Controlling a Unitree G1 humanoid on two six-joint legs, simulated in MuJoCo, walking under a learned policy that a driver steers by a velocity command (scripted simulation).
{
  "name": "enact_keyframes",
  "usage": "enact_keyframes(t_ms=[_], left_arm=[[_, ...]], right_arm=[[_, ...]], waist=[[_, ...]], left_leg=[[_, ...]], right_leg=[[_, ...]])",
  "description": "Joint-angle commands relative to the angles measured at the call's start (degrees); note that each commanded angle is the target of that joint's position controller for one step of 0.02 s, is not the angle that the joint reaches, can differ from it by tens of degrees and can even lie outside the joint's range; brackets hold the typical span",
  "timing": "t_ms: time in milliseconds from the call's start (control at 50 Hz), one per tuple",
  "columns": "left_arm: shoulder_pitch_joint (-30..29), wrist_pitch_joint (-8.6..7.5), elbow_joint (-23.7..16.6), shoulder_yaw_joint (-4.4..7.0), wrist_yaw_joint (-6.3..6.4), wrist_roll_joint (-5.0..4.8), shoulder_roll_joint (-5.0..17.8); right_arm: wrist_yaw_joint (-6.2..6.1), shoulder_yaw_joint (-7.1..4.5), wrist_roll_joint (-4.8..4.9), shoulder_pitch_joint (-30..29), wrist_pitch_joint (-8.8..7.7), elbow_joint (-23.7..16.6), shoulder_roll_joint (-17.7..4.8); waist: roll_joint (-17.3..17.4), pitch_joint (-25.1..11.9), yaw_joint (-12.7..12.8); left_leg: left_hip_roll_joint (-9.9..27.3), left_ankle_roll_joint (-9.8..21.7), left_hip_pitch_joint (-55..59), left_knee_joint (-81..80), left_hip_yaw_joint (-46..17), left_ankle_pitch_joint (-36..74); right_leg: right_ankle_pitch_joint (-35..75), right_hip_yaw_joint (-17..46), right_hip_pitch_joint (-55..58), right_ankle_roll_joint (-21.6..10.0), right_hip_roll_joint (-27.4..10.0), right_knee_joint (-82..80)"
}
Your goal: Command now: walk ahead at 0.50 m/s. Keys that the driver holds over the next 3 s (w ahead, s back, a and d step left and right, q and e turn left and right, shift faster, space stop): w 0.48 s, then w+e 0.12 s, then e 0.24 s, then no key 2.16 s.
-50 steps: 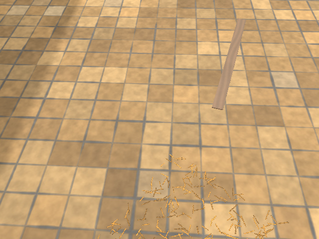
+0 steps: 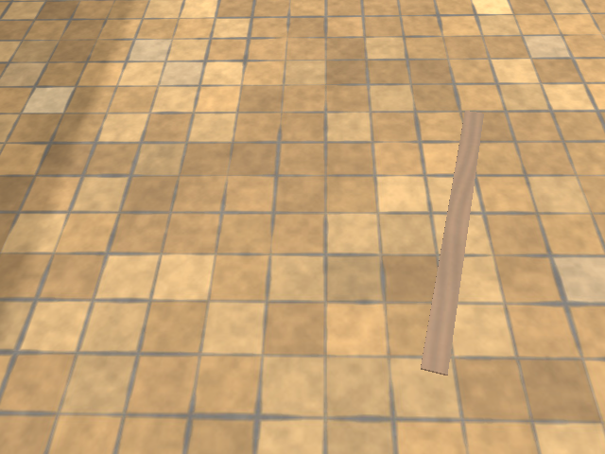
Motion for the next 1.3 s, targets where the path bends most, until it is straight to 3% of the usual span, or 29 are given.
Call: enact_keyframes(t_ms=[20, 80, 180, 300, 360, 400, 420, 440, 460, 480, 500, 520, 540, 560, 600, 680, 780, 880, 900, 920, 940, 960, 1000, 1020, 1040, 1100, 1180, 1240, 1300], left_arm=[[5.38, -1.57, 0.22, 0.08, 0.41, -0.34, 3.03], [8.77, -2.05, 1.31, 0.38, 0.49, -0.5, 5.25], [13.92, -1.86, 2.31, -0.21, 0.51, -0.56, 4.82], [19.12, -1.61, 4.36, -0.38, 1.23, 0.13, 5.32], [17.34, -1.39, 4.57, -0.07, 1.73, 0.51, 6.45], [15.35, -1.04, 4.46, 0.18, 1.7, 0.45, 7.37], [14.73, -1.02, 3.75, -0.16, 1.57, -0.05, 6.61], [17.52, -1.05, 1.52, -1.25, 0.98, -2.05, 2.29], [20.07, -1.03, 2.01, -0.36, 0.71, -2.03, 3.68], [15.01, -0.66, 1.13, 0.31, 0.85, -0.85, 5.93], [11.22, -0.87, 0.26, 0.01, 0.57, -0.59, 4.72], [10.38, -0.62, 0.4, -0.09, 0.42, -0.61, 3.29], [10.72, 0.16, 0.44, -0.01, 0.18, 0.31, 2.83], [12.24, 1.04, 1.15, -0.13, -0.24, 0.75, 1.8], [11.44, 2.13, 0.69, 0.04, -0.8, 0.83, 1.54], [4.64, 2.86, -2.27, 0.04, -0.7, 0.56, 1.67], [-3.58, 2.66, -5.67, -1.21, -1.02, 0.32, 0.16], [2.66, 2.09, -5.22, -0.08, -0.53, 1.4, 3.18], [7.14, 1.39, -3.85, 0.42, -0.26, 1.71, 3.84], [10.93, 0.51, -3.39, 1.45, 0.26, 2.15, 7.54], [10.41, 0.49, -4.09, 2.74, 0.81, 1.81, 12.91], [11.94, 1.31, -4.36, 2.06, 0.97, -1.31, 10.96], [3.56, 2.56, -5.53, 0.66, 1.63, -1.22, 5.95], [1.65, 2.79, -5.53, 0.0, 1.9, -0.86, 4.25], [0.56, 2.9, -5.54, -0.38, 2.23, -0.69, 3.4], [0.47, 2.31, -5.03, -0.49, 1.96, 0.31, 4.52], [0.42, 2.68, -4.19, -0.64, 1.61, 0.58, 5.36], [0.36, 3.71, -3.52, -0.49, 1.71, 0.57, 6.08], [0.03, 4.65, -2.57, -0.43, 2.06, -0.07, 6.22]], right_arm=[[0.88, -0.5, -1.07, 4.88, 1.12, -1.51, -1.54], [1.29, -0.59, -1.01, -1.33, 2.06, -3.77, -2.12], [1.49, -0.08, -0.25, -13.02, 2.01, -7.71, -2.18], [1.35, 0.55, -0.04, -21.57, 1.33, -10.95, -2.27], [1.04, 0.11, -0.01, -19.34, 0.58, -11.05, -3.3], [0.18, -1.01, -0.27, -7.03, -0.15, -7.08, -4.96], [-0.4, -2.04, -1.3, 3.09, -0.74, -3.98, -7.41], [-0.91, -3.58, -2.67, 11.0, -0.93, -3.1, -13.48], [-0.12, -3.96, -0.95, 9.01, 0.05, -2.99, -14.35], [0.17, -3.33, 0.46, 1.91, 0.42, -4.08, -11.81], [0.36, -2.14, 0.57, -2.69, 0.09, -4.98, -7.49], [0.32, -1.35, 0.27, -4.83, -0.32, -4.91, -4.86], [-0.04, -0.78, 0.37, -4.78, -0.8, -4.09, -3.27], [-0.32, -0.48, 0.27, -3.98, -1.25, -3.41, -2.63], [-0.53, -0.68, 0.34, -0.81, -2.28, -2.2, -4.05], [-1.02, -0.44, 0.44, 0.71, -2.81, -2.13, -4.98], [-2.34, -0.25, 0.88, 2.94, -1.71, -1.85, -5.86], [-3.51, -1.1, 0.62, 3.04, -0.03, -1.77, -7.4], [-3.39, -1.22, 0.72, 2.43, 0.42, -1.98, -7.58], [-3.08, -1.35, 1.07, 3.06, 0.58, -2.81, -7.89], [-2.68, -0.18, 1.72, 8.02, 0.92, -4.96, -1.9], [-2.56, -0.29, 1.36, 8.56, 2.26, -4.02, -3.26], [-2.38, -0.47, 0.22, 0.94, 3.11, -5.19, -3.72], [-2.36, -0.75, -0.32, -0.87, 3.41, -5.24, -4.27], [-2.27, -0.78, -0.72, 0.4, 4.17, -4.8, -4.11], [-2.19, -0.37, -0.21, 3.77, 5.77, -2.92, -1.95], [-2.76, -0.26, 0.02, 0.46, 6.9, -3.0, -2.28], [-2.78, -0.22, 0.37, -0.8, 6.99, -2.79, -2.68], [-2.74, 0.22, 0.5, 2.72, 6.26, -0.61, -1.32]], waist=[[-4.51, -1.46, -1.24], [-4.18, 0.4, -0.95], [-4.42, 2.27, 1.81], [-5.32, 3.28, 4.21], [-5.79, 2.2, 1.89], [-5.3, -4.16, -3.53], [-3.52, -9.96, -7.23], [6.34, -18.12, -7.59], [10.97, -21.52, -5.28], [3.93, -12.57, -2.75], [0.48, -5.93, -1.84], [-0.58, -2.32, 0.0], [0.83, -0.74, 1.44], [1.61, -0.64, 2.35], [1.69, -0.57, 2.83], [1.65, 1.17, 3.22], [3.92, -0.37, 0.51], [4.81, -3.99, 2.62], [2.89, -5.95, 4.8], [-2.47, -9.53, 6.83], [-14.51, -16.09, 2.75], [-8.2, -23.58, 4.07], [-4.06, -9.43, 2.65], [-2.67, -5.82, 1.47], [-3.37, -5.17, 0.12], [-3.71, -7.72, -1.22], [-7.16, -6.88, 0.01], [-8.28, -5.35, 0.81], [-6.35, -3.84, -0.27]], left_leg=[[3.84, -0.96, -7.06, -0.91, -1.52, 3.48], [5.18, -2.52, -12.69, -5.61, -0.12, 8.43], [4.86, -4.04, -16.94, -19.48, 2.18, 16.65], [2.14, -1.91, -16.47, -30.65, 4.24, 16.66], [-0.21, 0.77, -10.58, -34.35, 5.06, 10.56], [-4.02, 3.17, 4.51, -38.82, 6.74, 9.85], [-0.29, 5.22, 19.42, -39.64, 2.72, 11.35], [16.16, 10.4, 36.21, -41.85, -19.48, 5.21], [23.04, 15.03, 39.41, -49.9, -39.72, 5.54], [20.47, 13.17, 31.62, -50.5, -31.48, 1.59], [18.45, 11.31, 22.85, -52.93, -23.58, 2.45], [15.61, 8.38, 16.65, -55.4, -17.56, 4.41], [13.51, 6.34, 12.58, -56.76, -13.03, 7.56], [12.26, 5.23, 10.73, -57.6, -9.61, 9.64], [11.73, 4.89, 10.74, -58.55, -5.77, 14.8], [10.54, 3.77, 12.01, -55.31, 4.41, 43.21], [9.21, 2.22, 16.17, -50.53, 10.82, 49.94], [12.14, 2.5, 21.83, -35.0, 10.37, 58.58], [11.2, 1.6, 20.97, -26.66, 10.82, 54.12], [8.29, -0.87, 14.63, -13.56, 11.92, 38.61], [-1.57, -3.06, -1.89, 5.59, 12.12, -16.26], [-2.48, -3.78, -2.93, 9.77, 0.71, -18.37], [0.57, -4.32, -6.83, 6.63, -0.85, -13.15], [1.54, -4.49, -5.87, 2.6, -1.2, -10.26], [1.89, -4.69, -2.69, -0.77, -1.15, -8.09], [0.38, -4.91, 2.51, -7.45, -0.28, -6.02], [0.23, -4.93, 4.0, -18.91, 0.02, -5.41], [-0.53, -4.59, 5.71, -25.03, 0.6, -5.5], [-1.24, -3.32, 11.01, -35.6, 1.89, -1.31]], right_leg=[[6.22, 16.29, 5.12, -6.02, -15.06, -16.7], [8.74, 13.19, 6.36, -6.31, -14.13, -18.78], [15.57, 9.85, 11.07, -5.29, -12.54, -19.24], [24.49, 8.45, 20.89, -5.69, -14.71, -16.13], [37.63, 7.33, 23.76, -4.82, -15.98, -10.39], [48.44, 5.35, 22.44, -3.19, -14.27, 3.86], [38.97, 3.94, 13.77, -2.13, -12.07, 16.35], [12.28, 0.42, -3.96, 0.3, -5.34, 37.27], [-20.12, 5.9, -15.32, 0.47, 2.0, 50.32], [-15.65, 9.73, -19.66, -0.23, -2.62, 52.4], [-11.25, 9.82, -19.75, -0.23, -4.76, 49.72], [-8.58, 9.73, -17.42, -0.21, -6.65, 45.59], [-7.34, 9.94, -14.87, 0.29, -7.71, 42.53], [-6.44, 9.81, -12.77, 0.75, -7.91, 41.34], [-4.14, 9.29, -13.86, 1.24, -7.81, 40.53], [2.27, 6.47, -18.05, 2.91, -7.28, 33.06], [10.32, 0.43, -13.09, 2.42, -4.59, 15.35], [0.49, -0.46, -5.58, -1.55, -0.63, 8.66], [4.51, 0.19, -0.39, -2.66, 0.17, 2.81], [27.18, 6.94, 8.82, -5.1, -5.72, -0.7], [67.67, 25.42, 24.22, -14.17, -24.03, 5.54], [63.58, 30.17, 23.68, -19.92, -27.22, 2.12], [37.67, 24.08, 10.07, -16.37, -22.14, -5.48], [32.59, 21.13, 5.8, -13.43, -19.26, -7.73], [30.18, 18.0, 2.4, -11.52, -16.97, -8.9], [27.2, 14.32, 0.96, -9.13, -14.35, -9.5], [5.48, 15.14, 0.39, -6.91, -13.14, -12.68], [-9.79, 17.69, -0.78, -6.14, -13.38, -15.16], [-15.31, 18.74, -2.63, -4.36, -13.41, -15.15]])
Next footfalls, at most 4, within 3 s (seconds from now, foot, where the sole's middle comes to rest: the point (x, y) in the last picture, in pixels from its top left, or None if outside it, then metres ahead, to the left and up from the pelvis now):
0.42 left None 0.40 0.11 -0.77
0.92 right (351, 400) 0.59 -0.06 -0.77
1.34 left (257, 422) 0.55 0.15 -0.77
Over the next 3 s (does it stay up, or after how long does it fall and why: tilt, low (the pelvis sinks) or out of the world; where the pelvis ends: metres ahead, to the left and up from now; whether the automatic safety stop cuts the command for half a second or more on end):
stays up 0.56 0.06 0.00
